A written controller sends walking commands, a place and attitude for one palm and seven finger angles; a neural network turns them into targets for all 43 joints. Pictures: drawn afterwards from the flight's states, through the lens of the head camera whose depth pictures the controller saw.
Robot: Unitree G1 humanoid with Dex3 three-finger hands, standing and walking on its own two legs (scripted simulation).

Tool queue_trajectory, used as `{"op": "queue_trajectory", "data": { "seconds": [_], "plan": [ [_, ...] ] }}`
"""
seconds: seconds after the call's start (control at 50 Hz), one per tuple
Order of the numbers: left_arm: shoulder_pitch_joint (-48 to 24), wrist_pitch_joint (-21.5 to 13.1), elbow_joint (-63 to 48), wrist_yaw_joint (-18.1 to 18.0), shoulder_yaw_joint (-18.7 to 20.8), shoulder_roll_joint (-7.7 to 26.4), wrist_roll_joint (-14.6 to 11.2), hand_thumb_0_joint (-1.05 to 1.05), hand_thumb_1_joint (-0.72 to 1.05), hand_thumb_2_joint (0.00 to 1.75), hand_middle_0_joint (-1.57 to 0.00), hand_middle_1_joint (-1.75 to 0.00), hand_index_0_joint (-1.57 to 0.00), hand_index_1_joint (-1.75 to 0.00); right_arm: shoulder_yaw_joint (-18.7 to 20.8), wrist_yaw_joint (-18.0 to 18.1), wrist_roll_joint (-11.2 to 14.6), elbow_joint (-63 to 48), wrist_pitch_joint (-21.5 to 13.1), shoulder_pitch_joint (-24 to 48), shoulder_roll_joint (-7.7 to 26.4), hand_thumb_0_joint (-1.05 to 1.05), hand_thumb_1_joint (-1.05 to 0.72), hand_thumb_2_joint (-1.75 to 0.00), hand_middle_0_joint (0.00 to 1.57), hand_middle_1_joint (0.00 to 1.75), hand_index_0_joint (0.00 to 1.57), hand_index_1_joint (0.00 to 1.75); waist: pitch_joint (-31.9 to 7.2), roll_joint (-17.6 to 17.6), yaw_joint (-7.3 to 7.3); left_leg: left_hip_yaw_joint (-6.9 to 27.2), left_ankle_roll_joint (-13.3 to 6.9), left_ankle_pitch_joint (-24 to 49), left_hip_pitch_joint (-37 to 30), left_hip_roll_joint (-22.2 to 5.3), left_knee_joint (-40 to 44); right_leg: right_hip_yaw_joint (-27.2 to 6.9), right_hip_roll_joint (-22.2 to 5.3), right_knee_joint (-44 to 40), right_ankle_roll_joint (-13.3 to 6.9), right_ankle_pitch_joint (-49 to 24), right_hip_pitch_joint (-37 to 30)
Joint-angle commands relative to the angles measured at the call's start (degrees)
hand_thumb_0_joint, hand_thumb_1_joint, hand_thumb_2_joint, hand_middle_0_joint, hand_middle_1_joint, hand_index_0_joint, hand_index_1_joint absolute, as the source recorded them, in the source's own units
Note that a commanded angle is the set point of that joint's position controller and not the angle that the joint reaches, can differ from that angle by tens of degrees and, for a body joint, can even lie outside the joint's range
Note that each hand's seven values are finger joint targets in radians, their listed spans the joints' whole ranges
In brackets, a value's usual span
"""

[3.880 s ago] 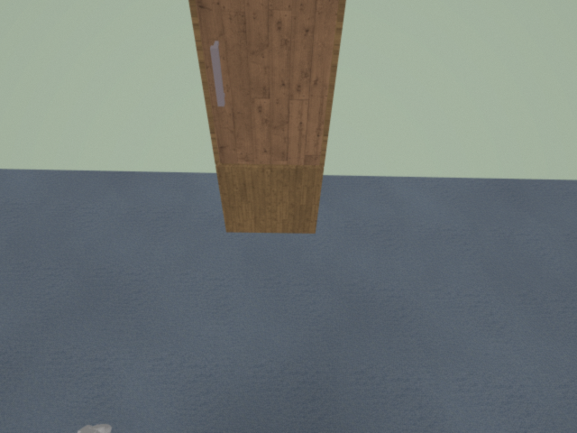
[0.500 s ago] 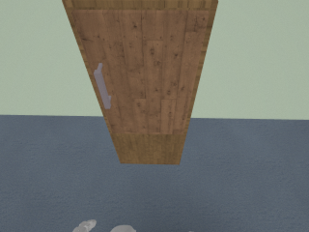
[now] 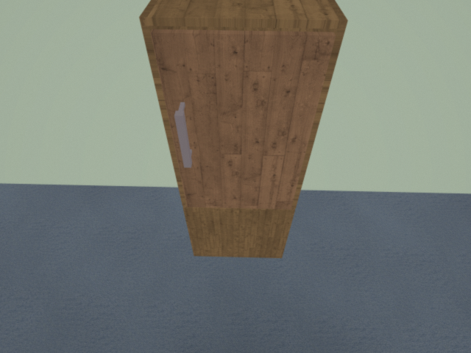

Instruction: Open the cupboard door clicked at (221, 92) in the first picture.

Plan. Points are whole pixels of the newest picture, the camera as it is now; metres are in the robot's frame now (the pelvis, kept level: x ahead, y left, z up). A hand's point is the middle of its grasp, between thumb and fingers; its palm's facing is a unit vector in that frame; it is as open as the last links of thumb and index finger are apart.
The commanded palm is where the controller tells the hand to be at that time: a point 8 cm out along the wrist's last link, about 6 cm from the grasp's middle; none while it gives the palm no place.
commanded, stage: come to a stop and stand still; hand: left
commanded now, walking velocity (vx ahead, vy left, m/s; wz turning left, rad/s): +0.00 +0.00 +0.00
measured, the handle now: (185, 136) +0.60 +0.18 +0.00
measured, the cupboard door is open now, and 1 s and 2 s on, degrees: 0 0 0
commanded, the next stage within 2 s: look again from close up in 0.42 s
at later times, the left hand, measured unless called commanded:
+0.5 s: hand out of the picture -0.03 +0.14 -0.17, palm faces +0.03 -0.99 -0.16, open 7.4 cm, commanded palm none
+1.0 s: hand out of the picture +0.07 +0.22 -0.16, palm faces +0.04 -0.96 -0.28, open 7.4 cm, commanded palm none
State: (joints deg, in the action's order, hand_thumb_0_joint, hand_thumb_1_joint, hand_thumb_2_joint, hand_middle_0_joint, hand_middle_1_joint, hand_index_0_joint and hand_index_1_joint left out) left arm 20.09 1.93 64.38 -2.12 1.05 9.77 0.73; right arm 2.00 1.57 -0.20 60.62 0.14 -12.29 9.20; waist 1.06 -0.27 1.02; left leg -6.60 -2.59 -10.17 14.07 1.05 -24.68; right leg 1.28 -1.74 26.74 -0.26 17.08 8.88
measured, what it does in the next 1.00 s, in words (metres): stands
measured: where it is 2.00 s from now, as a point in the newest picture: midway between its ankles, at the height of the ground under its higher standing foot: outside the picture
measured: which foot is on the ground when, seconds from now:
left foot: down 0.00-1.00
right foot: down 0.00-1.00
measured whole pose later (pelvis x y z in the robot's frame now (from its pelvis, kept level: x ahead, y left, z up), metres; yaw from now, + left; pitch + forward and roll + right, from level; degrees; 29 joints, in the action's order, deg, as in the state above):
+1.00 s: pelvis +0.00 +0.00 +0.00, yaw +1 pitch -2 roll -1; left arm 12.4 -0.4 55.5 -1.6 0.4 15.4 0.9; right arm 1.3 0.4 -1.3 56.2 -1.1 -7.6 15.0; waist -0.3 -0.4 0.3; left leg -5.1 -2.6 -12.5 14.7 -0.3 -29.3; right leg 2.6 -0.4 27.9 -0.1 18.1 7.5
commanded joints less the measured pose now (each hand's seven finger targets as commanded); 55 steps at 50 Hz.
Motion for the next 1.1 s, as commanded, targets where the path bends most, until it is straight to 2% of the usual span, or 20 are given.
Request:
{"op": "queue_trajectory", "data": {
  "seconds": [0.0, 0.06, 0.14, 0.28, 0.48, 0.5, 0.52, 0.54, 0.56, 0.6, 0.62, 0.64, 0.68, 0.72, 0.74, 0.8, 0.88, 0.96, 1.04, 1.08],
  "plan": [
    [-0.2, -3.1, -1.5, -0.2, -0.2, 4.8, 0.0, 0.00, 0.90, 0.90, -0.20, -0.30, -0.20, -0.30, 0.2, -0.2, 0.1, -0.1, -0.4, -3.5, 4.4, 0.00, -0.90, -0.90, 0.20, 0.30, 0.20, 0.30, 1.2, -9.9, -2.62, 6.9, 1.6, 3.0, -7.8, -6.5, 4.0, -7.7, -7.2, -10.2, -2.1, -9.9, 7.0],
    [0.4, -2.8, -1.0, -0.3, -0.5, 3.6, -0.2, 0.00, 0.90, 0.90, -0.20, -0.30, -0.20, -0.30, -0.3, -0.2, 0.0, 2.2, -0.4, -4.6, 4.6, 0.00, -0.90, -0.90, 0.20, 0.30, 0.20, 0.30, 2.8, -3.0, -2.51, 7.4, 1.4, 1.2, -8.5, -7.2, 6.1, -6.9, -5.4, -10.6, -1.5, -1.8, 8.8],
    [1.4, -2.2, -0.4, -0.4, -0.3, 3.2, -0.2, 0.00, 0.90, 0.90, -0.20, -0.30, -0.20, -0.30, -0.6, -0.1, -0.2, 3.6, 0.0, -5.6, 3.9, 0.00, -0.90, -0.90, 0.20, 0.30, 0.20, 0.30, 6.1, -0.4, -1.89, 8.1, 1.5, -5.0, -5.0, -6.9, 7.7, -6.5, -4.6, -11.2, -1.3, 4.3, 9.9],
    [2.3, -1.9, -0.5, -0.4, 0.1, 1.9, -0.1, 0.00, 0.90, 0.90, -0.20, -0.30, -0.20, -0.30, -0.5, 0.2, -0.7, 4.6, 0.0, -8.6, 2.6, 0.00, -0.90, -0.90, 0.20, 0.30, 0.20, 0.30, 6.8, 1.3, -1.27, 9.3, 1.4, -10.1, -0.8, -7.1, 9.0, -5.4, -3.7, -10.1, -1.5, 6.2, 9.3],
    [2.5, -2.5, -0.5, -0.4, -0.1, 1.0, -0.4, 0.00, 0.90, 0.90, -0.20, -0.30, -0.20, -0.30, -0.7, 0.5, -0.5, 5.3, -0.6, -10.9, 1.3, 0.00, -0.90, -0.90, 0.20, 0.30, 0.20, 0.30, 4.3, -0.2, -1.59, 8.3, 1.5, -3.2, -2.7, -7.3, 6.7, -5.7, -3.8, -9.5, -1.8, 0.4, 7.5],
    [-1.0, -4.0, -6.1, -0.3, -0.8, 12.6, 0.9, 0.00, 0.90, 0.90, -0.20, -0.30, -0.20, -0.30, -0.1, -0.7, -1.0, -2.4, -0.7, -6.1, 10.4, 0.00, -0.90, -0.90, 0.20, 0.30, 0.20, 0.30, 10.9, -1.3, -2.89, 9.1, 2.0, -4.5, 1.4, -4.7, 3.0, -3.6, -2.7, -9.0, -2.5, 3.2, 10.2],
    [-1.0, -4.1, -6.2, -0.6, 0.9, 9.2, 0.5, 0.00, 0.90, 0.90, -0.20, -0.30, -0.20, -0.30, 1.1, -0.3, -1.5, -3.4, -1.6, -4.8, 9.1, 0.00, -0.90, -0.90, 0.20, 0.30, 0.20, 0.30, 2.6, 0.6, -1.44, 8.9, 1.3, -6.8, 0.9, -5.9, -1.0, -6.7, -5.5, -6.8, -3.3, 7.7, 10.5],
    [-1.5, -4.4, -7.0, -0.6, 0.6, 9.3, 0.5, 0.00, 0.90, 0.90, -0.20, -0.30, -0.20, -0.30, 1.1, -0.1, -1.5, -3.7, -1.6, -6.5, 8.0, 0.00, -0.90, -0.90, 0.20, 0.30, 0.20, 0.30, -2.2, -0.2, -2.85, 8.6, 1.1, -3.9, -0.1, -5.1, -4.8, -8.0, -6.9, -7.7, -4.1, 5.4, 8.6],
    [-2.0, -4.4, -7.6, -0.6, 0.9, 8.4, 0.4, 0.00, 0.90, 0.90, -0.20, -0.30, -0.20, -0.30, 1.2, -0.1, -1.4, -3.9, -1.4, -7.5, 6.5, 0.00, -0.90, -0.90, 0.20, 0.30, 0.20, 0.30, -3.2, -1.5, -3.21, 7.8, 1.2, -3.4, -0.1, -4.7, -6.5, -9.2, -7.9, -8.4, -4.7, 6.0, 9.4],
    [-2.3, -4.1, -8.6, -0.8, 0.7, 7.2, 0.4, 0.00, 0.90, 0.90, -0.20, -0.30, -0.20, -0.30, 0.5, -0.4, -1.5, -4.5, -1.0, -8.4, 4.5, 0.00, -0.90, -0.90, 0.20, 0.30, 0.20, 0.30, -0.9, -3.4, -3.40, 7.2, 1.0, -2.4, 1.2, -4.3, -6.8, -8.8, -7.8, -8.3, -5.0, 4.4, 9.7],
    [-2.3, -4.1, -8.8, -0.9, 0.8, 7.2, 0.4, 0.00, 0.90, 0.90, -0.20, -0.30, -0.20, -0.30, 0.6, -0.4, -1.3, -4.7, -1.1, -7.8, 4.6, 0.00, -0.90, -0.90, 0.20, 0.30, 0.20, 0.30, 1.2, -3.2, -3.07, 7.2, 0.8, -0.8, 1.7, -4.6, -6.0, -8.1, -7.0, -7.5, -4.8, 1.5, 9.6],
    [-2.1, -4.2, -9.0, -0.9, 0.9, 7.5, 0.3, 0.00, 0.90, 0.90, -0.20, -0.30, -0.20, -0.30, 0.6, -0.3, -1.2, -4.9, -1.4, -7.5, 5.6, 0.00, -0.90, -0.90, 0.20, 0.30, 0.20, 0.30, 1.4, -1.9, -2.80, 7.5, 0.5, 1.9, 1.4, -5.2, -4.5, -7.2, -6.1, -5.9, -4.6, -3.2, 8.1],
    [-1.2, -4.2, -9.5, -0.9, 1.2, 8.7, 0.2, 0.00, 0.90, 0.90, -0.20, -0.30, -0.20, -0.30, 0.9, -0.1, -0.9, -5.4, -2.0, -6.0, 7.9, 0.00, -0.90, -0.90, 0.20, 0.30, 0.20, 0.30, -0.3, 0.8, -1.74, 8.5, -0.4, 9.3, -0.1, -6.7, -3.3, -5.1, -4.3, -1.9, -3.6, -12.9, 4.6],
    [-0.5, -4.0, -9.8, -0.9, 1.1, 8.8, 0.1, 0.00, 0.90, 0.90, -0.20, -0.30, -0.20, -0.30, 0.8, 0.0, -1.0, -5.5, -2.0, -5.0, 8.4, 0.00, -0.90, -0.90, 0.20, 0.30, 0.20, 0.30, -1.3, 2.0, -1.21, 8.4, -0.8, 14.1, -1.2, -7.2, -3.8, -3.9, -3.7, -0.3, -3.1, -16.4, 2.9],
    [-0.8, -3.9, -10.1, -0.9, 1.2, 9.5, 0.1, 0.00, 0.90, 0.90, -0.20, -0.30, -0.20, -0.30, 0.9, 0.0, -0.9, -5.8, -2.0, -4.2, 9.3, 0.00, -0.90, -0.90, 0.20, 0.30, 0.20, 0.30, -1.3, 1.1, -1.16, 8.4, -0.9, 15.0, -1.6, -7.4, -3.8, -3.6, -3.8, -0.2, -3.0, -17.0, 2.9],
    [-2.6, -3.8, -11.1, -0.6, 1.2, 11.2, 0.3, 0.00, 0.90, 0.90, -0.20, -0.30, -0.20, -0.30, 1.3, -0.1, -0.9, -6.6, -2.0, -1.2, 11.7, 0.00, -0.90, -0.90, 0.20, 0.30, 0.20, 0.30, -1.0, 1.6, -1.03, 8.6, -1.0, 15.0, -2.9, -7.8, -2.7, -3.7, -3.8, -0.9, -2.6, -16.3, 3.2],
    [-5.6, -3.6, -11.9, -0.1, 1.4, 13.5, 0.4, 0.00, 0.90, 0.90, -0.20, -0.30, -0.20, -0.30, 1.3, -0.4, -1.0, -7.4, -2.0, 3.0, 14.2, 0.00, -0.90, -0.90, 0.20, 0.30, 0.20, 0.30, -0.1, 1.2, -1.09, 9.3, -0.9, 9.0, -2.8, -7.9, 0.1, -4.2, -3.9, -3.0, -2.2, -10.7, 3.9],
    [-7.0, -3.4, -11.8, 0.4, 1.2, 14.4, 0.5, 0.00, 0.90, 0.90, -0.20, -0.30, -0.20, -0.30, 1.1, -0.8, -1.0, -7.6, -1.9, 5.1, 15.3, 0.00, -0.90, -0.90, 0.20, 0.30, 0.20, 0.30, 0.7, 1.2, -1.16, 10.1, -0.7, 2.8, -2.6, -8.0, 3.1, -4.2, -4.1, -5.1, -1.9, -6.3, 4.4],
    [-7.7, -3.4, -11.2, 0.7, 1.1, 15.3, 0.5, 0.00, 0.90, 0.90, -0.20, -0.30, -0.20, -0.30, 0.9, -1.0, -1.0, -7.2, -2.1, 6.1, 16.3, 0.00, -0.90, -0.90, 0.20, 0.30, 0.20, 0.30, -1.5, 1.8, -1.10, 10.2, -0.5, 3.9, -4.2, -8.3, 4.3, -3.9, -4.5, -6.1, -1.7, -7.4, 2.8],
    [-7.9, -3.4, -10.7, 0.8, 0.9, 15.5, 0.5, 0.00, 0.90, 0.90, -0.20, -0.30, -0.20, -0.30, 0.8, -1.0, -0.9, -7.0, -2.1, 6.5, 16.8, 0.00, -0.90, -0.90, 0.20, 0.30, 0.20, 0.30, -1.6, 0.9, -1.11, 10.2, -0.4, 3.4, -4.9, -8.5, 5.0, -3.9, -4.6, -6.5, -1.5, -7.3, 2.9]
  ]
}}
